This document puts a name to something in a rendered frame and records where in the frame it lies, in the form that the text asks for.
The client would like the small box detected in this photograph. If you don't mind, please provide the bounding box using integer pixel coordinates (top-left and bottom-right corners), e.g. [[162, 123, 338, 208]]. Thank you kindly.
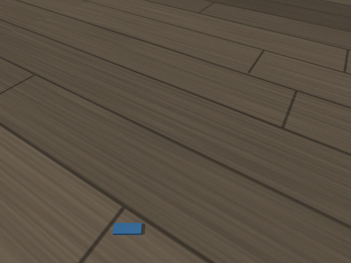
[[112, 223, 143, 235]]

